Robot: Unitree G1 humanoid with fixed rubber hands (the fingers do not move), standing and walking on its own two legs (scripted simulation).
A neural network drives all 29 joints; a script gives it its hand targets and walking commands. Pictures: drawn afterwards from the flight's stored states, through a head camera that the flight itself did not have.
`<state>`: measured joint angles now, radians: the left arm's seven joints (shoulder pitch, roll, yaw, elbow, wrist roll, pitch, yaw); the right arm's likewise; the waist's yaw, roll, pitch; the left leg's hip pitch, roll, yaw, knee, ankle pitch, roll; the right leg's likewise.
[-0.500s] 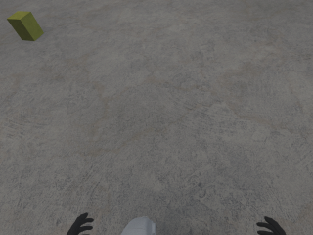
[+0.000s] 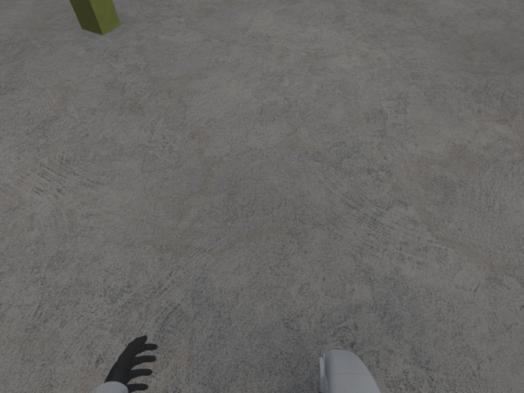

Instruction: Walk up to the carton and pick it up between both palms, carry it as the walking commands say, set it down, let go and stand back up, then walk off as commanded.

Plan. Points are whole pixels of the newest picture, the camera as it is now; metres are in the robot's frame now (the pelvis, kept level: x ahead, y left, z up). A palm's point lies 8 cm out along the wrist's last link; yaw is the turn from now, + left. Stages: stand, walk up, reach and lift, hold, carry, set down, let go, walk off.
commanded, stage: walk up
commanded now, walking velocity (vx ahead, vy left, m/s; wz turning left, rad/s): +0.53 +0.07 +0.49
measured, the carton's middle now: (94, 7) +2.78 +1.21 -0.64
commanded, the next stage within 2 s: none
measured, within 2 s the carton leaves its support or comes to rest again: neither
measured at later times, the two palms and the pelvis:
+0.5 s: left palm (111, 378) +0.16 +0.26 -0.11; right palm (371, 230) +0.42 -0.23 -0.13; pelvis +0.25 +0.00 +0.00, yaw +13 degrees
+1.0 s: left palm (74, 194) +0.54 +0.44 -0.12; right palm (305, 194) +0.51 -0.09 -0.11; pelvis +0.48 +0.16 +0.00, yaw +19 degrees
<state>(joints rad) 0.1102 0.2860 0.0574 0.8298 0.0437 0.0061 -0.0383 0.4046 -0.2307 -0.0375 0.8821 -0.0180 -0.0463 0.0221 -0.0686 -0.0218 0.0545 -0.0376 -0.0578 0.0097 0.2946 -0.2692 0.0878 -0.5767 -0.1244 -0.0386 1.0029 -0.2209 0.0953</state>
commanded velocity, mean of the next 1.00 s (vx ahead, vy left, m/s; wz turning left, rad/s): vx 0.51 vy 0.09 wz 0.36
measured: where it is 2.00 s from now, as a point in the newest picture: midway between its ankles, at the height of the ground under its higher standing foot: (180, 210)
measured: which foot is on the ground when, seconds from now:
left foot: down 0.00-0.24, up 0.26-0.70, down 0.72-1.00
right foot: up 0.00-0.22, down 0.24-0.72, up 0.74-1.00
